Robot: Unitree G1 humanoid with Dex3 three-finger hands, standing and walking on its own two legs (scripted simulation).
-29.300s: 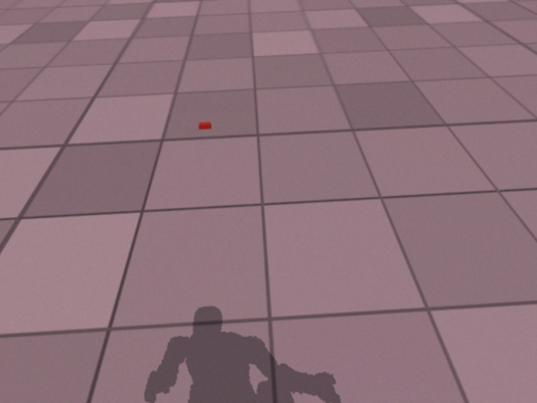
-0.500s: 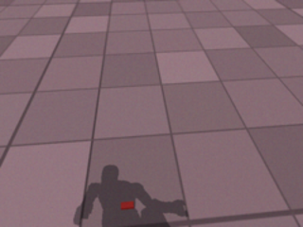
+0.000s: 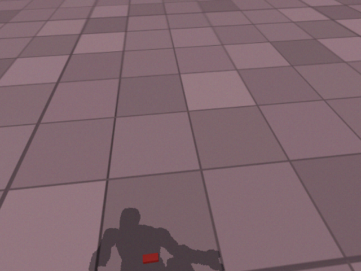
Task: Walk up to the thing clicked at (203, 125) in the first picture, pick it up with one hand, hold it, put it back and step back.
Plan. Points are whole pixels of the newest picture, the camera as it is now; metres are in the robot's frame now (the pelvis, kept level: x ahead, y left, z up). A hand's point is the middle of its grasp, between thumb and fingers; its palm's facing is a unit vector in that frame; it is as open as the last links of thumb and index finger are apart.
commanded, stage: stand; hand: left
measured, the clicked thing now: (150, 258) +0.38 +0.18 -0.76
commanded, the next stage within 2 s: walk up in 0.82 s
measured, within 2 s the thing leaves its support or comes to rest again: neither
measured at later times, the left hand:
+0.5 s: hand out of the picture +0.11 +0.25 -0.16, palm faces -0.03 -0.94 -0.34, open 7.4 cm
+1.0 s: hand out of the picture +0.12 +0.25 -0.16, palm faces +0.01 -0.93 -0.37, open 7.4 cm
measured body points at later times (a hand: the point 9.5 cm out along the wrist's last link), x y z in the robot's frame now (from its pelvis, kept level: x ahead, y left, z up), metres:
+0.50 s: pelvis +0.03 +0.00 +0.00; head +0.05 +0.00 +0.45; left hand +0.12 +0.30 -0.13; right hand +0.12 -0.30 -0.13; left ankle +0.04 +0.12 -0.75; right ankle +0.01 -0.14 -0.75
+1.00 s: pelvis +0.01 -0.01 -0.01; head +0.07 -0.01 +0.44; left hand +0.12 +0.30 -0.14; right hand +0.13 -0.33 -0.14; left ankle +0.04 +0.12 -0.75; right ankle +0.01 -0.14 -0.75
